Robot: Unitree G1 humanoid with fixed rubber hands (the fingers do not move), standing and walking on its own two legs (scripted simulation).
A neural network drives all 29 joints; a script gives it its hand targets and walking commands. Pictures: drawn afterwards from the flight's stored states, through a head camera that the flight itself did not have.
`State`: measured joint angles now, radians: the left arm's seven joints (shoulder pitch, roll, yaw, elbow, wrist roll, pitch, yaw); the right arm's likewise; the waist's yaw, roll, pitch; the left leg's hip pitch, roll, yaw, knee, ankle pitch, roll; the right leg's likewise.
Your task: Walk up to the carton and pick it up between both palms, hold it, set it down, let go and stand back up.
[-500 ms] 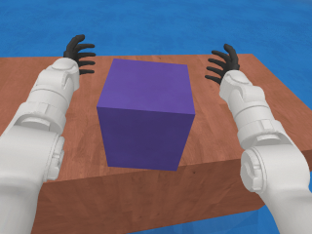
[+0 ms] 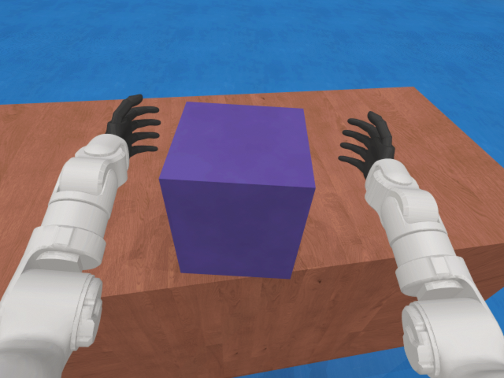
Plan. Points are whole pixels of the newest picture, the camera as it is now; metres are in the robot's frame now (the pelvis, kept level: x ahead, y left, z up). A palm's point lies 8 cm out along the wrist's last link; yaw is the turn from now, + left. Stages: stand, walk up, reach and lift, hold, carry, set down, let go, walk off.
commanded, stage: set down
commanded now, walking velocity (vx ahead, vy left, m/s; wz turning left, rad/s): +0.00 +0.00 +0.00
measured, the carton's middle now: (240, 193) +0.44 -0.03 +0.06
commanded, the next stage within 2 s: none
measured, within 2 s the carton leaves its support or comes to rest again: neither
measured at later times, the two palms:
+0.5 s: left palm (97, 201) +0.38 +0.19 +0.13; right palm (371, 207) +0.33 -0.22 +0.13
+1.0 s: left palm (90, 258) +0.31 +0.20 +0.08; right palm (376, 257) +0.27 -0.22 +0.08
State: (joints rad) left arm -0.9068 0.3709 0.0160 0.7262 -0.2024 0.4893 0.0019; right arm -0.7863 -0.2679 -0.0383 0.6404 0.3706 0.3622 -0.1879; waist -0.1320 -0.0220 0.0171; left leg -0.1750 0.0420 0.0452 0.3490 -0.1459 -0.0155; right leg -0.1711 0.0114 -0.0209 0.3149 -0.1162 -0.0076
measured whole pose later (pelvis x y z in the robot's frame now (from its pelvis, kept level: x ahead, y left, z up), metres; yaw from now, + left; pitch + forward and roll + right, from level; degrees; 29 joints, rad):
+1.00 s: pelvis +0.02 +0.01 +0.00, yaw -1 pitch -4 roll +0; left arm -0.06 0.28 0.05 -0.08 -0.19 0.49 -0.04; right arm 0.06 -0.16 -0.08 -0.14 0.26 0.34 -0.19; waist -0.04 -0.01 0.06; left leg -0.10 0.03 0.05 0.35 -0.19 -0.01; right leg -0.10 0.01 0.00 0.32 -0.16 0.00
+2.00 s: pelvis +0.03 +0.00 +0.00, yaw +1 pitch -5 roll -1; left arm 0.32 0.25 -0.05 0.09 -0.12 0.13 -0.02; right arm 0.36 -0.12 -0.03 0.11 0.10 0.02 -0.09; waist 0.00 0.01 0.10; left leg -0.06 0.03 0.02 0.37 -0.22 -0.02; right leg -0.05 0.01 -0.01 0.33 -0.19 -0.01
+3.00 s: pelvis +0.04 +0.00 +0.00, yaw -1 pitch -5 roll +0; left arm 0.20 0.17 0.00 0.50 0.04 0.13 0.01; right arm 0.19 -0.17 -0.05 0.73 -0.03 -0.21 0.02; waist 0.00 0.00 0.10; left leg -0.04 0.04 0.04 0.36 -0.23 -0.02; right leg -0.05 0.02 0.00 0.36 -0.22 -0.01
